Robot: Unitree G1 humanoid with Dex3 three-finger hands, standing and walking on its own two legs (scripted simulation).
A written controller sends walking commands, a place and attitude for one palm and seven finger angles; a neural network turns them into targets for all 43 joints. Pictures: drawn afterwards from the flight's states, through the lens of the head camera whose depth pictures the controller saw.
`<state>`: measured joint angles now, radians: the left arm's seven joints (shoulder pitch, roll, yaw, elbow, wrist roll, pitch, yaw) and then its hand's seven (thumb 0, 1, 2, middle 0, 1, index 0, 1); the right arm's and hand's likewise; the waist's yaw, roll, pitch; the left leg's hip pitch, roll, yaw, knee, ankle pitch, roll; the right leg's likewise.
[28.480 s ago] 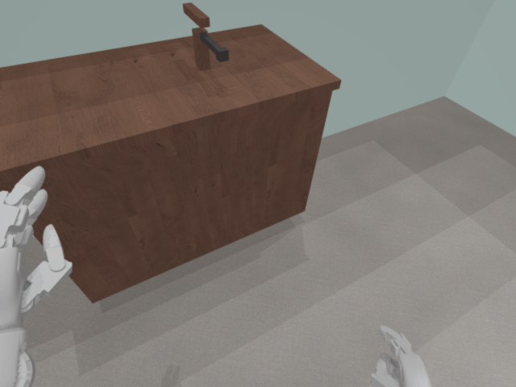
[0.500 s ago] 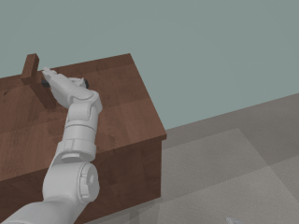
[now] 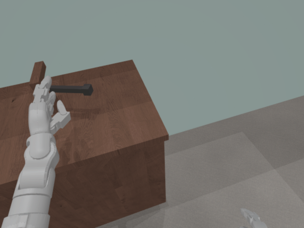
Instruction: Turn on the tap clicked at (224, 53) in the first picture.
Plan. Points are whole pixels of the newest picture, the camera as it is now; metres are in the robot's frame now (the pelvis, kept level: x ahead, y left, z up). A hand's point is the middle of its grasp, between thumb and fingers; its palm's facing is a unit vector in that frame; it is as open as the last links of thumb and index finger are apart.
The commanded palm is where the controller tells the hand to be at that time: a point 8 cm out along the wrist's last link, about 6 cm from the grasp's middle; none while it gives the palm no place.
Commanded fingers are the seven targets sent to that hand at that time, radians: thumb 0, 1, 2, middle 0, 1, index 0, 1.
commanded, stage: draw the hand back beside the body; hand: left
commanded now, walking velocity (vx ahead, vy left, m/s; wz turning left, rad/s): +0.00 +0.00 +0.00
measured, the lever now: (87, 89) +0.51 +0.26 +0.10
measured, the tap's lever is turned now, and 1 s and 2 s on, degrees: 66 66 66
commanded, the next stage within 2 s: step back with the hand held close in 1.04 s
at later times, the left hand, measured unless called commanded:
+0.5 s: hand (45, 143) +0.25 +0.25 +0.16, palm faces +0.34 -0.90 -0.27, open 7.5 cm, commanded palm +0.20 +0.30 +0.17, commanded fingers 0.00 0.90 0.90 -0.20 -0.29 -0.20 -0.29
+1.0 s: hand (22, 168) +0.19 +0.27 +0.16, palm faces +0.41 -0.84 -0.35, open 7.4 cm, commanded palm +0.15 +0.31 +0.17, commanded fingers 0.00 0.90 0.90 -0.20 -0.30 -0.20 -0.30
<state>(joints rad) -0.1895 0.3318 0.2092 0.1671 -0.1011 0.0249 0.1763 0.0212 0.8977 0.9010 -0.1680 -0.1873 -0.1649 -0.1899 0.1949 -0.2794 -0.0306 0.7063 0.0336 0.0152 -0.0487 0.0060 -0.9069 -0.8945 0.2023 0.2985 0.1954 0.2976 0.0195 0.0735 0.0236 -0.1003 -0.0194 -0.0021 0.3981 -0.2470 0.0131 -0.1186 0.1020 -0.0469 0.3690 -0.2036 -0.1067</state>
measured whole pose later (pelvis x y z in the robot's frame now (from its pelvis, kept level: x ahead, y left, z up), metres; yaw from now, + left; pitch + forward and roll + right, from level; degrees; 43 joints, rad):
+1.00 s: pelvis -0.01 +0.03 +0.00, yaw +1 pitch -6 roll +0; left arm 0.42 0.33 0.25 -0.36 -0.09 -0.10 0.13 0.02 0.89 0.90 -0.21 -0.30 -0.20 -0.30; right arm 0.17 -0.23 -0.01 0.66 0.00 -0.05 -0.04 0.01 -0.90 -0.89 0.20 0.30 0.20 0.30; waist 0.06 0.08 0.04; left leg -0.05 -0.05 -0.01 0.38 -0.23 0.05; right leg -0.06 0.07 -0.05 0.34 -0.19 -0.07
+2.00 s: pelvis -0.09 +0.04 -0.01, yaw +3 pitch +0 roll -1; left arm 0.44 0.37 0.35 -0.42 0.01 -0.17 0.13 0.02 0.89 0.90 -0.21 -0.30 -0.21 -0.30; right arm 0.22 -0.22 -0.03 0.57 0.01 0.00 -0.07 0.01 -0.90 -0.89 0.21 0.30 0.20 0.30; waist 0.00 0.05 0.01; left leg -0.39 -0.07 0.01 0.55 -0.17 0.08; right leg -0.32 0.10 0.08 0.57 -0.25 -0.03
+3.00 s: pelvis -0.27 +0.05 -0.01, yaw -2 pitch -1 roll -3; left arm 0.50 0.35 0.29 -0.45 -0.05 -0.11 0.14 0.02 0.89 0.90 -0.21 -0.30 -0.21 -0.30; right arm 0.26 -0.25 -0.05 0.64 0.00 -0.04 -0.08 0.01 -0.91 -0.89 0.20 0.30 0.20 0.30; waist -0.04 0.02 -0.07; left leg -0.41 -0.03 -0.02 0.52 -0.17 0.04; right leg -0.11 0.07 0.02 0.46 -0.35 -0.03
